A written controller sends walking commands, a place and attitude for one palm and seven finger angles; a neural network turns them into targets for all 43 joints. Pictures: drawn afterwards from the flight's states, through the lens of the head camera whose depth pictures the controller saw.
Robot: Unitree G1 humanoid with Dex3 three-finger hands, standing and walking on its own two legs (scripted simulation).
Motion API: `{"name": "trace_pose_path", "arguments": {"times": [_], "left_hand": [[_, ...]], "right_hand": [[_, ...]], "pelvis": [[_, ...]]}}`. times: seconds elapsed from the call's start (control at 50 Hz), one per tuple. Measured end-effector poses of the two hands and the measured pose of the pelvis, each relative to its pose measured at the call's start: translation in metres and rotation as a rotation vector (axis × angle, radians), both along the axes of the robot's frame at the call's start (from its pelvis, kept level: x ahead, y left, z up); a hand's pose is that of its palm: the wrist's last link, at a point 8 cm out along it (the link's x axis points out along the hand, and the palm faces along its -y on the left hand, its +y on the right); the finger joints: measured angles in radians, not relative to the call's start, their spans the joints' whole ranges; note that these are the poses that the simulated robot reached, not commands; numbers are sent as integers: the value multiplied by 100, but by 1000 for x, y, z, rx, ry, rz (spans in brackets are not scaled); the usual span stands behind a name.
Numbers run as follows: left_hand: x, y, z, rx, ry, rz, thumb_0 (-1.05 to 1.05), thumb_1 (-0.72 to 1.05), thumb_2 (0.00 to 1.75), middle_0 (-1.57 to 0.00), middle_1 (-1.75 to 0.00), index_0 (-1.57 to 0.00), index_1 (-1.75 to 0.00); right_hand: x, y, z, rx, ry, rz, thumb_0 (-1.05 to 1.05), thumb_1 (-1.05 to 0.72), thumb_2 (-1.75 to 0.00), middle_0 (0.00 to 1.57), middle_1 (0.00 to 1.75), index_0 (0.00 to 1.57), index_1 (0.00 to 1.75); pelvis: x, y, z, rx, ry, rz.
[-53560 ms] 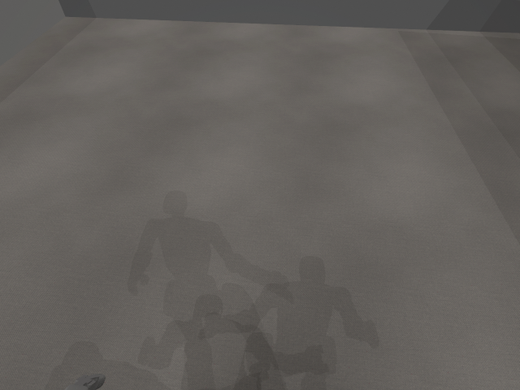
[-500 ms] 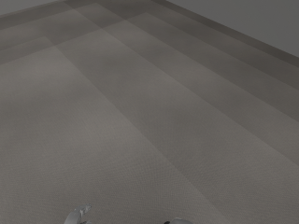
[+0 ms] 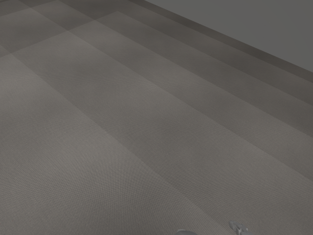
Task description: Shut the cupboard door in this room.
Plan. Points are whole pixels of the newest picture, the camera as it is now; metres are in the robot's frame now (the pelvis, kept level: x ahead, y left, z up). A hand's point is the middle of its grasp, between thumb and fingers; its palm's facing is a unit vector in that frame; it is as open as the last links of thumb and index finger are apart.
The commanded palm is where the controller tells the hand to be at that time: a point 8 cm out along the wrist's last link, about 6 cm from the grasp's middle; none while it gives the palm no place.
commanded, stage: turn to face it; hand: left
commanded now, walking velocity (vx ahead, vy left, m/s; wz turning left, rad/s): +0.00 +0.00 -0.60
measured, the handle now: out of the picture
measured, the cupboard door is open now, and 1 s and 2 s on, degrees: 44 44 44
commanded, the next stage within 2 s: none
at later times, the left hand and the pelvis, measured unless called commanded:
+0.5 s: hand (111, 215) +0.19 +0.14 -0.15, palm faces -0.31 -0.91 -0.27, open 7.4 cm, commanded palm none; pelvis +0.02 -0.02 +0.00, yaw -19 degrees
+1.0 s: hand (134, 194) +0.25 +0.09 -0.15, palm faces -0.58 -0.78 -0.24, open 7.4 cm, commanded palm none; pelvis +0.03 -0.01 +0.00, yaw -37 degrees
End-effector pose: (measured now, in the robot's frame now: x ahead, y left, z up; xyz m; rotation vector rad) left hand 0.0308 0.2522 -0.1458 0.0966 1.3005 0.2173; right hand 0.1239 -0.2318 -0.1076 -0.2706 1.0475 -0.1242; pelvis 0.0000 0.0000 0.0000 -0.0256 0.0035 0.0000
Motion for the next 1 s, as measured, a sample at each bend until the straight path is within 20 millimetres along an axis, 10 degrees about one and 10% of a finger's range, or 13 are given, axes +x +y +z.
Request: {"name": "trace_pose_path", "arguments": {"times": [0.16, 0.34, 0.7, 1.0], "left_hand": [[71, 11, 18, 15, -61, -148, 0, 91, 89, -19, -30, -20, -30], [154, -35, 23, 75, -171, -373, 0, 91, 89, -19, -30, -20, -30], [189, -54, -1, -4, -71, -539, 0, 91, 89, -20, -30, -20, -30], [240, -120, 24, 9, -150, -774, 0, 91, 89, -19, -30, -20, -30]], "right_hand": [[-40, -13, 7, -14, 67, -135, 1, -91, -90, 20, 30, 20, 30], [-122, -55, -32, 27, 191, -355, 1, -91, -90, 20, 30, 20, 30], [-132, -24, -13, 1, 123, -532, 1, -91, -90, 20, 30, 20, 30], [-213, -1, -29, 100, 188, -763, 1, -91, -90, 20, 30, 20, 30]], "pelvis": [[11, 5, 11, -25, 0, -110], [19, -20, -10, 9, 3, -239], [41, 5, -8, 15, 10, -453], [32, -12, -4, 4, -5, -649]]}}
